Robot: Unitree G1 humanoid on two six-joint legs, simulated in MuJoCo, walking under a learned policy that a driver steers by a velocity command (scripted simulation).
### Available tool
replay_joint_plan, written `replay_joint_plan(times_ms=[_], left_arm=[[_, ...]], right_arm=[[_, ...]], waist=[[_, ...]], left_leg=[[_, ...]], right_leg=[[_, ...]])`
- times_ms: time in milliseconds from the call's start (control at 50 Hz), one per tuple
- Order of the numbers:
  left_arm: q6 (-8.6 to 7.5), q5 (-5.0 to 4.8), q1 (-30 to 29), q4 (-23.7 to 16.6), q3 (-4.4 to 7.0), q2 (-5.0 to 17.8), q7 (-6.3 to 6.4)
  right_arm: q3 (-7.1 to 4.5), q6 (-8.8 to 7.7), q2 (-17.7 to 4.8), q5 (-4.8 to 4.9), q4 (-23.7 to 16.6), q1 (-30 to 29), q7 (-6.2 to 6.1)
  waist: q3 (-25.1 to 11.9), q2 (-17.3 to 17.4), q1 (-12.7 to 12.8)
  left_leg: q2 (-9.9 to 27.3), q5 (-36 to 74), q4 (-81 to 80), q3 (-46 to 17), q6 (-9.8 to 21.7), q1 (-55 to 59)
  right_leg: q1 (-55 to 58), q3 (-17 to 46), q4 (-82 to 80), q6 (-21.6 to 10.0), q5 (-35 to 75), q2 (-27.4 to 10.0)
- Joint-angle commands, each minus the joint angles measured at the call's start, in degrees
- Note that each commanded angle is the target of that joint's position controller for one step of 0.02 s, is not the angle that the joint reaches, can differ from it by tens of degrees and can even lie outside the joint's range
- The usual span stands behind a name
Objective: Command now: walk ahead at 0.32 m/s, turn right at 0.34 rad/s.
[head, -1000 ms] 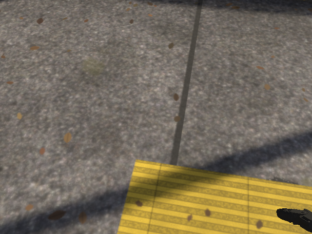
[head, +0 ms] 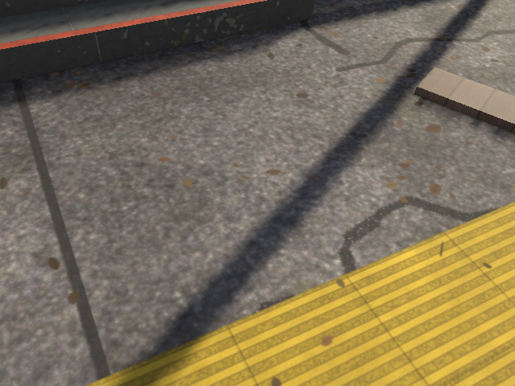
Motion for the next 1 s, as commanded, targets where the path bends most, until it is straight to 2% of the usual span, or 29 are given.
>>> replay_joint_plan(times_ms=[20,80,120,200,260,300,320,340,360,380,400,420,440,480,500,540,600,660,720,760,780,800,820,840,860,880,900,960,1000], left_arm=[[-2.71,0.59,-3.9,-4.9,2.20,7.3,-0.48],[-3.30,1.22,-5.4,-3.7,1.49,4.5,-1.02],[-3.59,1.22,-7.3,-3.5,0.81,3.0,-1.20],[-4.64,1.07,-14.5,-5.0,-0.50,0.0,-1.96],[-5.25,0.58,-14.4,-5.3,0.23,1.7,-2.96],[-5.49,0.60,-8.9,-3.8,1.46,4.0,-3.07],[-5.54,1.21,-4.8,-2.6,2.34,6.0,-2.57],[-5.54,2.40,1.9,-2.3,3.23,9.3,-1.71],[-4.63,4.00,6.4,-2.6,3.77,13.6,-0.53],[-3.72,3.46,8.0,-2.1,3.63,12.7,-0.70],[-3.27,2.88,5.6,-2.3,2.71,9.3,-0.78],[-3.05,2.09,2.0,-2.3,1.87,6.6,-0.52],[-2.89,1.70,-1.1,-2.2,1.09,4.6,-0.46],[-3.00,2.74,-6.0,-1.5,1.21,4.7,-0.41],[-3.27,3.16,-7.5,-1.3,1.32,4.8,-0.28],[-3.56,3.16,-8.7,-0.6,1.60,5.5,0.17],[-3.05,2.58,-9.1,0.6,2.09,6.8,0.94],[-2.18,1.90,-9.1,1.4,2.79,8.8,0.92],[-1.40,0.93,-8.2,2.3,3.36,10.0,0.58],[-0.80,0.14,-7.5,3.2,3.28,9.3,0.56],[-0.47,0.74,-4.2,4.7,2.92,7.5,0.39],[-0.33,2.98,-3.4,3.6,2.00,4.1,0.09],[-0.41,3.27,-8.7,0.1,1.82,4.9,0.65],[-0.41,2.31,-11.2,0.3,2.53,7.3,0.82],[-0.28,1.63,-10.7,0.8,2.70,7.5,0.93],[-0.16,2.09,-9.6,1.9,2.87,7.4,1.32],[-0.01,2.55,-9.0,2.1,3.07,7.9,1.59],[-0.24,2.24,-7.6,2.8,2.59,6.3,1.23],[-0.29,1.96,-8.7,2.6,2.07,5.3,1.27]], right_arm=[[-2.14,-1.14,-7.9,0.64,-2.4,1.4,-0.70],[-1.36,-1.38,-6.9,0.25,-0.9,2.7,-0.47],[-1.25,-1.41,-6.9,0.48,0.1,4.6,-0.30],[-1.16,-0.16,-8.7,1.35,1.9,7.2,-0.23],[-1.80,1.06,-11.9,2.21,2.9,9.5,-0.16],[-1.65,1.57,-11.8,2.93,2.5,7.2,-0.49],[-1.32,1.40,-10.6,3.03,2.2,7.0,-0.59],[-0.44,0.86,-7.9,1.88,0.8,6.4,-0.49],[1.53,0.22,-1.3,-0.37,-0.5,11.0,-0.19],[0.83,0.01,-5.9,1.69,0.4,14.4,-0.51],[-0.66,0.78,-10.0,2.85,0.9,11.3,-0.85],[-0.71,1.67,-9.4,2.72,0.1,7.3,-1.11],[-0.81,2.98,-8.4,2.14,0.2,6.2,-1.47],[-0.89,5.14,-6.4,1.77,-0.1,7.2,-1.77],[-0.86,5.64,-5.6,1.71,-0.5,7.1,-1.85],[-0.87,6.09,-5.1,1.36,-2.0,4.9,-1.84],[-0.48,6.25,-4.6,0.99,-4.4,0.6,-0.89],[-0.82,6.63,-5.9,1.22,-6.5,-2.4,0.21],[-1.43,7.09,-6.8,1.39,-8.4,-3.7,1.03],[-2.01,6.96,-6.9,1.26,-8.1,-1.3,1.24],[-2.91,6.74,-9.0,1.02,-7.8,1.0,0.76],[-4.61,6.28,-15.9,0.71,-8.9,2.9,-0.28],[-4.49,5.33,-18.2,-0.69,-11.0,2.4,-0.01],[-3.75,4.23,-15.8,-1.15,-10.8,3.1,0.55],[-3.18,3.56,-14.3,-0.69,-10.6,0.9,0.40],[-2.80,3.61,-12.8,0.39,-11.0,-1.9,0.00],[-2.36,3.96,-11.7,1.25,-11.5,-4.6,-0.41],[-1.95,4.15,-11.3,0.46,-12.1,-5.3,-1.09],[-2.17,4.18,-11.6,0.72,-11.8,-4.0,-1.38]], waist=[[9.2,11.7,0.0],[8.9,9.8,-0.3],[8.4,9.1,-1.5],[8.6,9.6,-4.5],[6.5,12.1,-4.3],[3.7,12.2,-0.3],[0.9,10.6,1.8],[-6.0,7.4,4.6],[-14.9,-10.4,3.5],[-22.3,-17.2,4.5],[-16.3,-10.2,4.5],[-10.5,-7.2,3.5],[-6.7,-5.0,2.0],[-2.3,-6.2,-1.3],[-1.4,-6.4,-2.0],[-0.3,-5.9,-2.0],[-0.7,-4.9,-1.1],[-0.3,-5.2,-0.4],[0.1,-5.2,0.1],[-0.3,-3.5,-0.9],[0.0,0.8,-0.9],[-0.1,17.6,0.3],[-0.8,23.4,-2.0],[-2.8,15.9,-3.9],[-1.9,12.8,-2.0],[-1.9,8.6,-0.4],[-1.9,8.6,0.8],[-4.2,8.8,1.7],[-4.2,8.6,0.8]], left_leg=[[18.7,-21.9,-22.6,-28.3,9.8,12.7],[14.6,-7.2,-24.6,-17.2,8.6,8.6],[13.5,-0.3,-24.7,-12.8,8.8,9.0],[11.1,15.4,-22.7,-6.3,7.9,6.9],[12.9,24.7,-17.7,-8.2,7.9,8.7],[12.9,29.6,-12.2,-10.0,5.7,10.0],[10.4,34.4,-6.4,-8.4,3.6,8.8],[6.9,24.6,4.3,-6.4,0.4,1.9],[0.4,-14.6,24.2,-2.8,-3.8,-16.7],[-0.4,-22.4,35.5,-7.5,-5.0,-19.4],[2.1,-18.7,40.6,-6.9,-5.6,-22.2],[3.6,-14.9,40.6,-4.5,-5.9,-25.2],[5.0,-11.7,39.8,-3.8,-6.5,-23.9],[5.5,-6.8,38.0,-1.9,-7.3,-16.4],[5.3,-5.2,36.6,-1.3,-7.5,-15.3],[5.8,-2.2,32.0,-1.2,-7.3,-15.2],[6.9,2.0,23.2,-0.7,-6.1,-12.7],[6.6,2.1,17.0,1.0,-4.6,-9.2],[5.4,0.4,9.8,3.2,-2.4,-6.7],[2.4,5.3,0.0,5.7,-0.1,0.0],[2.2,12.1,-5.2,3.2,1.8,5.5],[15.6,33.5,-9.3,-15.9,6.9,14.1],[24.0,36.3,-13.0,-30.6,18.3,13.5],[22.4,32.5,-14.0,-28.0,18.8,13.3],[19.6,29.4,-13.1,-23.5,15.7,12.2],[16.7,26.5,-12.2,-20.5,12.5,11.3],[15.3,26.5,-11.9,-18.6,10.8,9.6],[12.8,30.0,-11.4,-16.9,10.6,8.0],[12.3,27.9,-11.2,-18.0,10.7,9.5]], right_leg=[[-25.5,0.9,13.4,1.4,5.4,-5.3],[-21.5,-4.5,14.7,2.6,15.3,-8.5],[-20.3,-6.6,10.4,3.1,18.9,-10.1],[-9.2,-10.3,-9.3,4.0,21.3,-8.7],[-1.2,-11.1,-17.1,3.9,18.4,-5.7],[7.4,-9.9,-25.7,2.0,23.8,-4.7],[15.6,-10.0,-30.0,0.3,28.4,-4.8],[29.9,-4.7,-27.2,-2.5,41.3,-12.3],[49.8,10.3,-19.7,-9.6,68.9,-29.9],[47.3,20.0,-24.6,-15.9,61.3,-35.3],[41.8,14.3,-26.7,-14.4,53.3,-31.1],[36.5,8.6,-27.7,-12.5,47.8,-28.1],[29.7,4.6,-29.5,-11.4,44.8,-25.6],[16.7,-1.6,-34.4,-10.6,39.6,-23.1],[14.3,-3.4,-35.9,-10.9,37.9,-23.0],[13.0,-5.6,-37.4,-11.3,35.7,-23.9],[13.4,-8.4,-37.6,-11.2,31.4,-24.7],[13.2,-9.6,-37.0,-10.8,27.4,-25.8],[15.8,-10.2,-33.8,-8.9,24.7,-26.7],[14.9,-12.9,-27.9,-5.3,19.8,-24.5],[11.4,-15.8,-21.3,-1.9,15.0,-21.6],[-2.0,-22.2,-1.7,4.0,-0.9,-14.3],[-13.9,-13.9,12.1,6.4,-13.7,-6.8],[-14.9,-7.8,18.6,6.0,-11.4,-7.7],[-15.4,-6.3,19.1,5.2,-6.3,-8.6],[-15.0,-5.5,17.3,5.1,-1.7,-9.5],[-13.7,-5.4,15.6,5.5,1.6,-9.7],[-9.2,-5.7,13.9,6.4,6.3,-7.7],[-9.3,-5.0,8.1,6.7,7.1,-7.1]])
Velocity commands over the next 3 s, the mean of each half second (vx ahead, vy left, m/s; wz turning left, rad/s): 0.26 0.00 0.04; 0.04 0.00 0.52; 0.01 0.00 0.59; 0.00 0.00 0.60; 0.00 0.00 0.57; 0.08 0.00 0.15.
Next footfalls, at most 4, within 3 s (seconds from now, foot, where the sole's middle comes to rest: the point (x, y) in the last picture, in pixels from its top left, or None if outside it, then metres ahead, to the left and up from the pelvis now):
0.34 right None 0.25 -0.17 -0.77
0.78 left None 0.21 0.08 -0.77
1.28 right None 0.29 -0.12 -0.77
1.68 left None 0.11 0.09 -0.77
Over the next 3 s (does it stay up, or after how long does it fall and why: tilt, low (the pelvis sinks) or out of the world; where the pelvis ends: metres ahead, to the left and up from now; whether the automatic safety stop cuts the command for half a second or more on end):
stays up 0.14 0.00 0.00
